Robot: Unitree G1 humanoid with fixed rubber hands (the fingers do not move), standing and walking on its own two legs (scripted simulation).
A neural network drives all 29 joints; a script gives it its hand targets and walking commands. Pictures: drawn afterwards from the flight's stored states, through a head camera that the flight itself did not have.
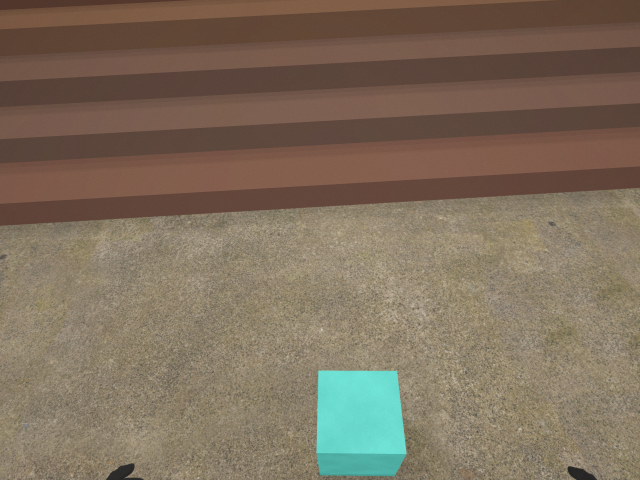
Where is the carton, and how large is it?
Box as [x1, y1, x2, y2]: [317, 371, 406, 475]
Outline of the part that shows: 318,371 317,458 320,474 394,475 406,453 396,371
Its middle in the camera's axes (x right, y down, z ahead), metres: +0.10 +0.50 +1.06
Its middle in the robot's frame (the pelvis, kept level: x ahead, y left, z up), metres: +0.38 -0.04 -0.66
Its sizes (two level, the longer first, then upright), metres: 0.210 0.200 0.250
